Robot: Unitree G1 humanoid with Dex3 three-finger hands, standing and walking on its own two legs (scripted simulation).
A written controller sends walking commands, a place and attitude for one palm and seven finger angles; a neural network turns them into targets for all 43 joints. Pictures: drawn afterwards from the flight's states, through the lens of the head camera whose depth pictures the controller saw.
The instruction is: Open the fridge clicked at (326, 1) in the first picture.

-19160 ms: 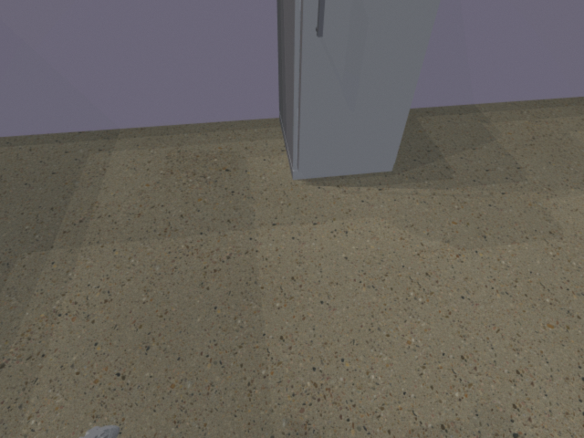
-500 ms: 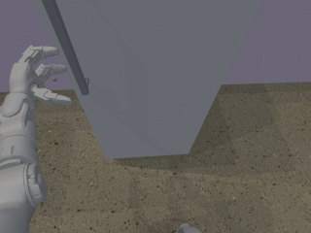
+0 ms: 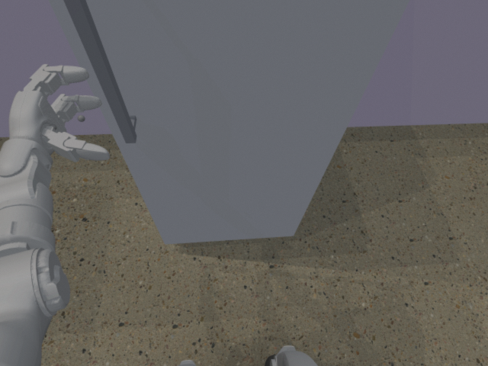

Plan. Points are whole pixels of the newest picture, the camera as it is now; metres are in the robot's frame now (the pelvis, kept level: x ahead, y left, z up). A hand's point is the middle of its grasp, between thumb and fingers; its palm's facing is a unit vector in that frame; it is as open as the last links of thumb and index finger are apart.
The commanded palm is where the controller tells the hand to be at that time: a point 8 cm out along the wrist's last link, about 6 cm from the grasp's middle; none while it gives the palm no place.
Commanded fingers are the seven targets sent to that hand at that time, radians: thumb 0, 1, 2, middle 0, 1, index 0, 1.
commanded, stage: feel for the door with the fingertips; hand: left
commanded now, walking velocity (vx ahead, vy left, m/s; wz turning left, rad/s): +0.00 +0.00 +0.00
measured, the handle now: (97, 39) +0.54 +0.20 +0.21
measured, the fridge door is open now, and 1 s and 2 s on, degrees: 0 0 0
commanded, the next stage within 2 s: slide the fingers in behind the handle in 0.78 s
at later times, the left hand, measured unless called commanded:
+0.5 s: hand (104, 112) +0.48 +0.20 +0.13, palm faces +0.04 -1.00 +0.00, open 14.0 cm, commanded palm +0.45 +0.26 +0.12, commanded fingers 0.00 -0.50 0.30 -0.30 -1.20 -0.30 -1.20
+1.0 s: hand (101, 106) +0.49 +0.21 +0.13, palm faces +0.00 -1.00 +0.00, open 13.5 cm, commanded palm +0.47 +0.26 +0.12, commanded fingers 0.00 -0.50 0.30 -0.30 -1.20 -0.30 -1.20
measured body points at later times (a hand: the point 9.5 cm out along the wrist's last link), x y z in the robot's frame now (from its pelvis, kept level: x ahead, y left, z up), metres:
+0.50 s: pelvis +0.01 +0.00 +0.00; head +0.08 +0.00 +0.45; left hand +0.47 +0.26 +0.13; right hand +0.05 -0.26 -0.11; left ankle -0.02 +0.12 -0.71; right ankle +0.04 -0.14 -0.71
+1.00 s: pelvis -0.01 +0.00 +0.00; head +0.09 +0.01 +0.44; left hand +0.49 +0.27 +0.13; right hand +0.00 -0.28 -0.11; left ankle -0.02 +0.12 -0.71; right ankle +0.04 -0.14 -0.71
